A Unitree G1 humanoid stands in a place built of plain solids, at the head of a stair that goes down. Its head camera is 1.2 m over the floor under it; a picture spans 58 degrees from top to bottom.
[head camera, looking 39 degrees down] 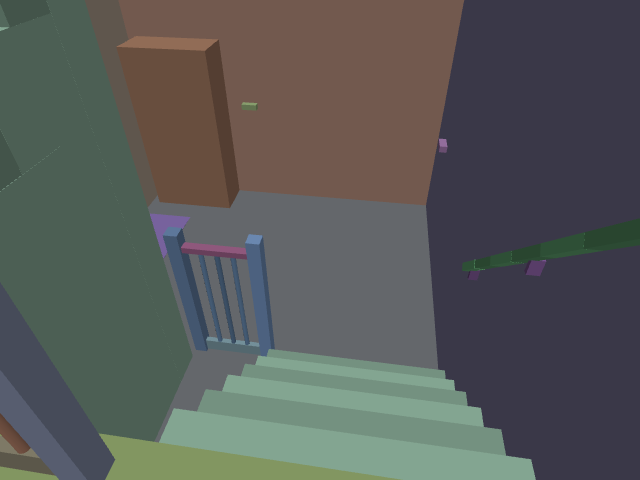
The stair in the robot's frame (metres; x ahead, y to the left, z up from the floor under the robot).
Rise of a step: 0.21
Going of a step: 0.21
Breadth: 1.20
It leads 8 degrees to the right of straight ahead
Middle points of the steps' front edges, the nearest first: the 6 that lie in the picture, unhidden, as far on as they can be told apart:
0.72 -0.08 -0.21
0.93 -0.11 -0.43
1.14 -0.14 -0.64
1.35 -0.17 -0.85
1.56 -0.20 -1.06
1.77 -0.24 -1.28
